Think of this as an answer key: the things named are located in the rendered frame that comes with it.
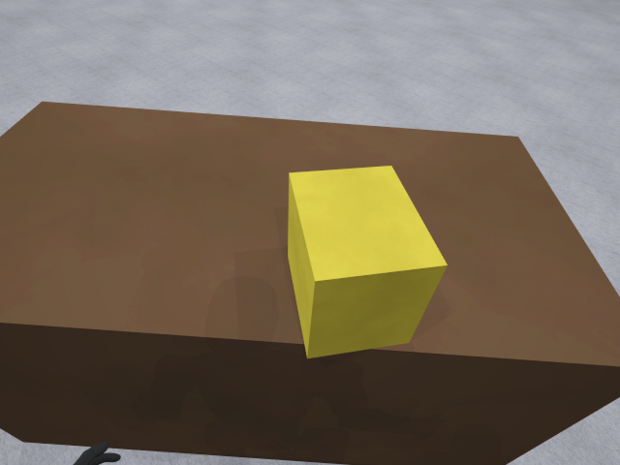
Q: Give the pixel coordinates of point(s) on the pedestal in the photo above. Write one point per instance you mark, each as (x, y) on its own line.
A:
(146, 296)

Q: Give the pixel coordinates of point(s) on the robot left hand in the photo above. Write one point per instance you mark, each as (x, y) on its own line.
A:
(95, 455)

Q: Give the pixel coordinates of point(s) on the carton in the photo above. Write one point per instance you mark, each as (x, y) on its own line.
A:
(364, 265)

